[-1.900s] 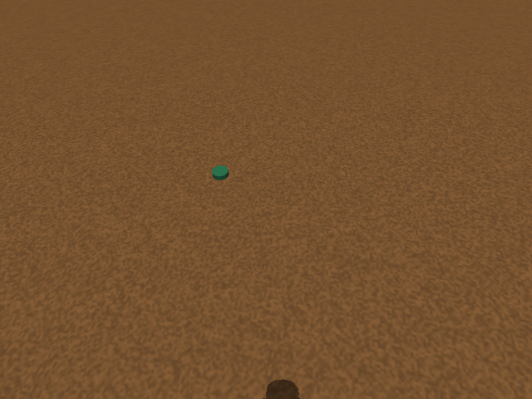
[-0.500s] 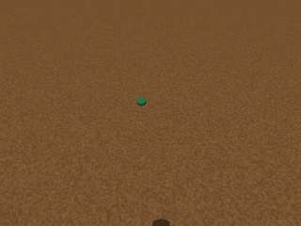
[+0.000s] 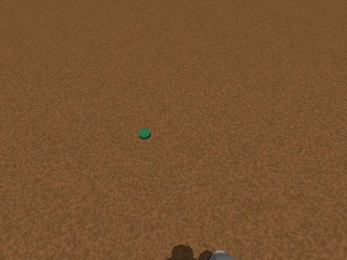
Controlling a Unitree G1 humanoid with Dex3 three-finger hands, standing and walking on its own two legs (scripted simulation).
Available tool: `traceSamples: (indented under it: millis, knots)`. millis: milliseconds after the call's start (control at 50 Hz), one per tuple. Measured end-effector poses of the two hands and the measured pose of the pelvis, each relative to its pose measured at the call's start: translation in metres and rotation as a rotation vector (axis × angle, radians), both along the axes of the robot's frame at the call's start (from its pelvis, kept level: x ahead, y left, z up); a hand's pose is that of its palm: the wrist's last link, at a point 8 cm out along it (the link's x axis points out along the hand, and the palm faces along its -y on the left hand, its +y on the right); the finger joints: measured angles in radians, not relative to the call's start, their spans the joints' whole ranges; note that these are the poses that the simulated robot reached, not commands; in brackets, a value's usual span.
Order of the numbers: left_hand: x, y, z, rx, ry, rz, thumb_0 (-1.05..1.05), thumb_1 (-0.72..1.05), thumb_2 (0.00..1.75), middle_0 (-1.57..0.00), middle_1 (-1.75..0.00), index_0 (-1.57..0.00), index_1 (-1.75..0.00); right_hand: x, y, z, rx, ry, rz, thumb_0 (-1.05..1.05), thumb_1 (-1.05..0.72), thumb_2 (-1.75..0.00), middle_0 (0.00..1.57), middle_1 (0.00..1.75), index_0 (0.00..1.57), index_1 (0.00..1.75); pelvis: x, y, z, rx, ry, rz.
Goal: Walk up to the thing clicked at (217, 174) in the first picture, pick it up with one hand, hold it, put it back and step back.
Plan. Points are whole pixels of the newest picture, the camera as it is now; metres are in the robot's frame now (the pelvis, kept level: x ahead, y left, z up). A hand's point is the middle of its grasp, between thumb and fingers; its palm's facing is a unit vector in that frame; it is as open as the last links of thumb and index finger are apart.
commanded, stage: walk up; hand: left
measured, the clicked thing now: (144, 133) +1.13 +0.21 -0.75
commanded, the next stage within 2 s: none
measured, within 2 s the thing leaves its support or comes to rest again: neither
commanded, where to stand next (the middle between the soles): +0.75 -0.04 m, yaw +2 degrees
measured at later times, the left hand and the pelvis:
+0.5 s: hand (86, 222) +0.28 +0.27 -0.17, palm faces +0.01 -0.94 -0.34, open 7.3 cm; pelvis +0.25 -0.01 -0.02, yaw +1 degrees
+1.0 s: hand (110, 149) +0.52 +0.23 -0.12, palm faces -0.03 -0.90 -0.43, open 7.3 cm; pelvis +0.44 -0.06 -0.01, yaw +0 degrees
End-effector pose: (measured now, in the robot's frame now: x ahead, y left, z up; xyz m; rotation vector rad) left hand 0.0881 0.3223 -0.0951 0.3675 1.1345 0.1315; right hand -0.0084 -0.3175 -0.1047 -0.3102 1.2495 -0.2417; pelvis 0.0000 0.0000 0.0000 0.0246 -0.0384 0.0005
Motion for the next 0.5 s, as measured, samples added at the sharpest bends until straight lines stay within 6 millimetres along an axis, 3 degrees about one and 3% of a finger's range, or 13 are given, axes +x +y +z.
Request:
traceSamples:
  millis: [100,160,220,300,400,500]
  knots:
    - [0.09,-0.03,-0.003,0.02,-0.081,-0.021,0.01,0.91,0.89,-0.2,-0.3,-0.21,-0.3,0.06,-0.025,-0.025,0.002,0.033,-0.001,0.01,-0.9,-0.9,0.21,0.3,0.2,0.3,0.06,-0.022,-0.016,-0.04,0.011,0.008]
    - [0.124,-0.047,0.004,0.003,-0.154,-0.006,0.01,0.91,0.89,-0.2,-0.3,-0.21,-0.3,0.106,-0.029,-0.023,0.011,0.027,0.034,0.01,-0.9,-0.9,0.21,0.3,0.2,0.3,0.089,-0.032,-0.012,-0.017,0.002,0.012]
    - [0.138,-0.056,0.012,-0.01,-0.162,0.025,0.0,0.91,0.89,-0.2,-0.3,-0.21,-0.3,0.161,-0.033,-0.011,0.011,-0.032,0.066,0.01,-0.91,-0.9,0.21,0.3,0.2,0.3,0.117,-0.034,-0.001,-0.005,-0.007,0.007]
    - [0.145,-0.055,0.01,-0.007,-0.099,0.039,0.0,0.91,0.89,-0.2,-0.3,-0.21,-0.3,0.231,-0.035,0.005,0.0,-0.138,0.099,0.01,-0.91,-0.9,0.21,0.3,0.2,0.3,0.152,-0.033,0.004,-0.02,-0.011,-0.005]
    - [0.158,-0.036,-0.004,-0.009,-0.038,0.066,0.01,0.9,0.89,-0.21,-0.3,-0.21,-0.3,0.3,-0.028,0.015,-0.022,-0.175,0.149,0.01,-0.91,-0.9,0.21,0.3,0.2,0.3,0.196,-0.025,-0.001,-0.053,-0.007,0.014]
    - [0.187,-0.007,-0.034,-0.013,-0.001,0.093,0.01,0.9,0.89,-0.2,-0.3,-0.21,-0.3,0.357,-0.011,0.013,-0.068,-0.192,0.179,0.01,-0.91,-0.9,0.21,0.3,0.2,0.3,0.248,-0.008,-0.019,-0.038,-0.01,0.02]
